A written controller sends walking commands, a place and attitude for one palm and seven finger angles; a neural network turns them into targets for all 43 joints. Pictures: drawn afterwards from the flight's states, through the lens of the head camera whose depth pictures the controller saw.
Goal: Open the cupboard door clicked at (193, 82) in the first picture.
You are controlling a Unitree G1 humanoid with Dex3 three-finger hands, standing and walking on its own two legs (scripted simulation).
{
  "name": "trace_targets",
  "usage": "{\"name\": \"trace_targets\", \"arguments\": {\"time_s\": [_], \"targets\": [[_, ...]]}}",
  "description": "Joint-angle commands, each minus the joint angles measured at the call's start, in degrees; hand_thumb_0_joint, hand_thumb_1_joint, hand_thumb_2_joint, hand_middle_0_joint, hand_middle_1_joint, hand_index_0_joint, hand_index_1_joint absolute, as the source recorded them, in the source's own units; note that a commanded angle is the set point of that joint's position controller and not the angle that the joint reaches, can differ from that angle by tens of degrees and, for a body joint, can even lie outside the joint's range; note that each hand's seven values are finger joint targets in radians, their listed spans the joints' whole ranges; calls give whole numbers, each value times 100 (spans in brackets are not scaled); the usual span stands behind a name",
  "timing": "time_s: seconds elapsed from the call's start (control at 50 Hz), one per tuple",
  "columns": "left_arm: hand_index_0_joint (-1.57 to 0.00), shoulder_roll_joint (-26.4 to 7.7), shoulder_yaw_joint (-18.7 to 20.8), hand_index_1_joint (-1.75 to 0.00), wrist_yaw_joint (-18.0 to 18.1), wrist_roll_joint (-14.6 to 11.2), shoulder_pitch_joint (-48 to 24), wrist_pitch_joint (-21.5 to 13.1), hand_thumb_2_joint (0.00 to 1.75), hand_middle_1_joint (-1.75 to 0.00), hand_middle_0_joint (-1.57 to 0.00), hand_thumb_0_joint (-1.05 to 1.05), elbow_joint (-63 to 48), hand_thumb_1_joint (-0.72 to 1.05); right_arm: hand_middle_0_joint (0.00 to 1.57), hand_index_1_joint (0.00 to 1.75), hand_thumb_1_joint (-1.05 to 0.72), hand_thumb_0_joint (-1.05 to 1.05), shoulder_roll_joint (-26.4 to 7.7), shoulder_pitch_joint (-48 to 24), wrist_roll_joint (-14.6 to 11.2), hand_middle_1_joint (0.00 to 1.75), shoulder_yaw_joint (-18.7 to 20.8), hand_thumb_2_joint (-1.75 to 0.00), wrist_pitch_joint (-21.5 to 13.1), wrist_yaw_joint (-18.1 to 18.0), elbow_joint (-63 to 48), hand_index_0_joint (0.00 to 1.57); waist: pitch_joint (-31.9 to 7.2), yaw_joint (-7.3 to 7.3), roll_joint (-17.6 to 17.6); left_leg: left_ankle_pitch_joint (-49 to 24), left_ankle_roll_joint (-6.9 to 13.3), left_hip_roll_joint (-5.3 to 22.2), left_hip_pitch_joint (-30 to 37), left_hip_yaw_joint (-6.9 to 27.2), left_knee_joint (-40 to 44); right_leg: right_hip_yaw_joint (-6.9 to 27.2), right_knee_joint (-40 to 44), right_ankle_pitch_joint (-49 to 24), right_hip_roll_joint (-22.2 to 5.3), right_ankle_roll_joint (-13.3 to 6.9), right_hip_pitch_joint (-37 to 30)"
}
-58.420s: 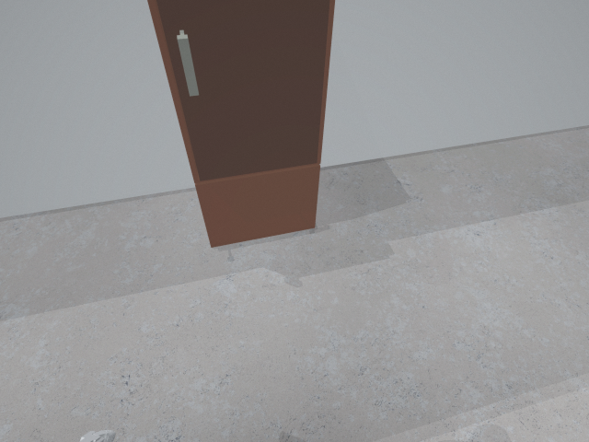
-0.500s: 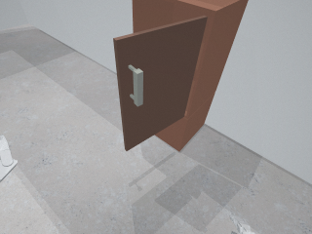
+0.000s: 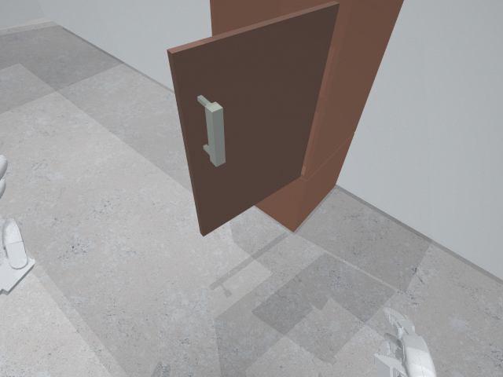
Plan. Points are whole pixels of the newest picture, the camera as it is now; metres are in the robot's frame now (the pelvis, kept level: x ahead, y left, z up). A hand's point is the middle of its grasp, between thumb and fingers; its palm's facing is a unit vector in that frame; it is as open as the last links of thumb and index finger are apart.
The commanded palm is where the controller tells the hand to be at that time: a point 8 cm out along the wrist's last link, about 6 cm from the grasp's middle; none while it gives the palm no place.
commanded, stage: stop stepping back and stand still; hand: left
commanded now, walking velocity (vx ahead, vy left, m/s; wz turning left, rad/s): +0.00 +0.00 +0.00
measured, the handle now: (210, 131) +0.57 +0.12 +0.06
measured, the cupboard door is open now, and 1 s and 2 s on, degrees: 79 79 79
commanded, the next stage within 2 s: let the arm hang, fingers relaxed in 0.08 s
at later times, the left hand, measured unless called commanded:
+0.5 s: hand out of the picture +0.03 +0.18 -0.17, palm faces +0.06 -0.98 -0.19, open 7.0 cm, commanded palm none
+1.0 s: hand out of the picture -0.06 +0.17 -0.17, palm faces +0.09 -0.98 -0.17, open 7.4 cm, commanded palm none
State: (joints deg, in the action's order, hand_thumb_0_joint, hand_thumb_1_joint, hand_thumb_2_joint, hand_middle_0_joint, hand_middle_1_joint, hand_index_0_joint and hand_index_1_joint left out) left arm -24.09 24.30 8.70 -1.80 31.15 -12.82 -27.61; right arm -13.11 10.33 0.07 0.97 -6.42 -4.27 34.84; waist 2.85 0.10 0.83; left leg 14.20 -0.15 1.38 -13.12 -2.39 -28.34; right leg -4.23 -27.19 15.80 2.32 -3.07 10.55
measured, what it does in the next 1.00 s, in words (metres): stands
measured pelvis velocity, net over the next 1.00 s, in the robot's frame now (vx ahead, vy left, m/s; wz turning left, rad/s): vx -0.03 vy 0.02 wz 0.03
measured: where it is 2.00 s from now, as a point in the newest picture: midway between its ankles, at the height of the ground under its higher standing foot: outside the picture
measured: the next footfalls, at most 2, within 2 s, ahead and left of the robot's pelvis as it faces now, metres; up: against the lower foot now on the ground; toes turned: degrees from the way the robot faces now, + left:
none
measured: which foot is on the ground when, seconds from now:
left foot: down 0.00-1.00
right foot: down 0.00-1.00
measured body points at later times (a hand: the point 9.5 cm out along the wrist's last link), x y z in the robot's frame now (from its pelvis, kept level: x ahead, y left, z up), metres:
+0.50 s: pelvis -0.02 +0.01 +0.00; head +0.00 +0.02 +0.45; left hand +0.03 +0.24 -0.16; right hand +0.03 -0.23 -0.15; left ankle +0.01 +0.12 -0.74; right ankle -0.01 -0.08 -0.74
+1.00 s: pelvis -0.03 +0.02 +0.00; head -0.03 +0.01 +0.45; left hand -0.07 +0.23 -0.16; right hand -0.05 -0.17 -0.17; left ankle +0.01 +0.12 -0.74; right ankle -0.01 -0.08 -0.74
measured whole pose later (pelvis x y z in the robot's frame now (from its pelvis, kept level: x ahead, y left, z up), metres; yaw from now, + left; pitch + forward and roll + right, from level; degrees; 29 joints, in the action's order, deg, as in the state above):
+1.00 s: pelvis -0.03 +0.02 +0.00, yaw +2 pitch -2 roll +0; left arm -6.0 0.9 1.8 0.5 18.8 0.0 66.3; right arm -5.5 18.2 1.6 -0.6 1.0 -2.0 65.5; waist 2.1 0.3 -1.2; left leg 10.2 1.8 -1.1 -13.4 -1.5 -25.7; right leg -5.3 -26.2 13.2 -0.1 -1.9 10.9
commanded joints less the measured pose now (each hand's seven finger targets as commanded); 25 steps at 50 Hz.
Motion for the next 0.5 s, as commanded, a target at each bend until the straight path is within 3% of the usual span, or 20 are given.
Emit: {"name": "trace_targets", "arguments": {"time_s": [0.0,0.06,0.14,0.16,0.18,0.2,0.24,0.28,0.32,0.34,0.4,0.48], "targets": [[-20,-888,655,-30,107,-69,147,-239,90,-30,-20,0,-965,90,20,30,-90,0,-567,-243,-52,30,151,-90,-252,13,-822,20,-1008,11,-434,-2103,123,457,111,456,285,755,335,-2307,-555,270,-677],[-20,-940,643,-30,104,-104,112,-171,90,-30,-20,0,-1059,90,20,30,-90,0,-579,-284,-50,30,155,-90,-231,15,-841,20,-1073,20,-323,-1761,70,349,197,370,222,865,478,-2380,-659,233,-573],[-20,-926,601,-30,119,-117,-30,-118,90,-30,-20,0,-1034,90,20,30,-90,0,-564,-323,-31,30,108,-90,-184,-6,-862,20,-916,11,-287,-1240,90,301,100,422,400,859,674,-1657,-626,241,-432],[-20,140,-2035,-30,-596,250,-625,532,90,-30,-20,0,3421,90,20,30,-90,0,-1066,-714,-103,30,309,-90,-566,503,512,20,-452,286,-198,-1928,86,522,-94,506,-361,297,-38,-1620,-918,114,591],[-20,100,-1743,-30,-790,360,-727,1024,90,-30,-20,0,3653,90,20,30,-90,0,-1349,-159,-11,30,393,-90,-130,526,665,20,-686,148,-327,-1976,175,612,-94,643,-119,637,-61,-1412,-953,34,621],[-20,174,-1747,-30,-829,394,-821,1136,90,-30,-20,0,3821,90,20,30,-90,0,-1177,-23,31,30,341,-90,63,487,632,20,-719,109,-163,-1689,354,684,-375,803,-24,426,-249,-979,-780,37,513],[-20,204,-1843,-30,-863,391,-1096,1165,90,-30,-20,0,4445,90,20,30,-90,0,-1140,-233,102,30,201,-90,226,449,636,20,-616,-15,260,-1405,557,746,-836,1127,182,443,-392,-575,-652,72,232],[-20,204,-1937,-30,-844,392,-1355,1159,90,-30,-20,0,5194,90,20,30,-90,0,-946,-262,128,30,120,-90,347,436,795,20,-724,-46,873,-1249,394,463,-637,917,21,746,21,-817,-899,-28,73],[-20,280,-2065,-30,-801,357,-1651,1216,90,-30,-20,0,6001,90,20,30,-90,0,-672,-120,150,30,36,-90,521,435,1103,20,-611,70,973,-941,211,148,-177,602,-181,986,415,-827,-1240,-211,415],[-20,320,-2127,-30,-777,334,-1796,1248,90,-30,-20,0,6339,90,20,30,-90,0,-591,-63,164,30,4,-90,596,428,1256,20,-514,110,801,-891,161,101,-5,530,-147,984,513,-739,-1261,-240,543],[-20,444,-2223,-30,-734,275,-1804,1268,90,-30,-20,0,7273,90,20,30,-90,0,-508,0,168,30,-84,-90,649,387,1664,20,-461,47,-426,-1117,207,316,-33,759,407,766,420,-524,-921,-49,139],[-20,720,-2164,-30,-697,247,-1425,1248,90,-30,-20,0,8201,90,20,30,-90,0,-317,188,155,30,-92,-90,657,293,2139,20,-363,-51,-993,-586,218,362,-257,825,697,691,711,-346,-882,-46,-333]]}}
